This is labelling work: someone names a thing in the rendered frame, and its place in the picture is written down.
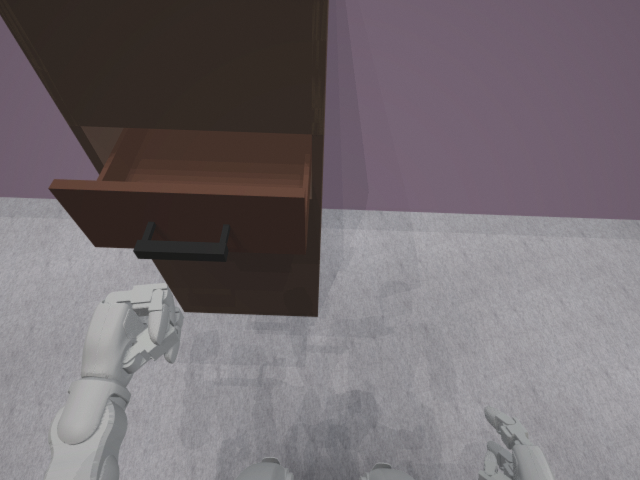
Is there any left robot hand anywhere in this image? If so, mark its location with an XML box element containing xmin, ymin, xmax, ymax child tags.
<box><xmin>81</xmin><ymin>283</ymin><xmax>184</xmax><ymax>387</ymax></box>

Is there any handle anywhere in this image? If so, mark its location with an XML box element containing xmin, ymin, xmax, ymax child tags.
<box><xmin>133</xmin><ymin>222</ymin><xmax>230</xmax><ymax>262</ymax></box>

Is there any robot right shin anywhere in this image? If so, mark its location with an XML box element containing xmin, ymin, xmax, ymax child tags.
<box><xmin>371</xmin><ymin>463</ymin><xmax>392</xmax><ymax>471</ymax></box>

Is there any right robot hand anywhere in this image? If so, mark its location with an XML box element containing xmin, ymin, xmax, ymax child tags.
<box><xmin>478</xmin><ymin>406</ymin><xmax>556</xmax><ymax>480</ymax></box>

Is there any drawer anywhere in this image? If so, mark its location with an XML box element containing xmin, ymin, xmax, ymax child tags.
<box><xmin>48</xmin><ymin>128</ymin><xmax>312</xmax><ymax>255</ymax></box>

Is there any cabinet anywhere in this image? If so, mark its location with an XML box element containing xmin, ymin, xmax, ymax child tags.
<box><xmin>0</xmin><ymin>0</ymin><xmax>329</xmax><ymax>317</ymax></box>

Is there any left robot forearm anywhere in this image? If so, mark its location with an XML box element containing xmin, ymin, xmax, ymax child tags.
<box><xmin>43</xmin><ymin>377</ymin><xmax>131</xmax><ymax>480</ymax></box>

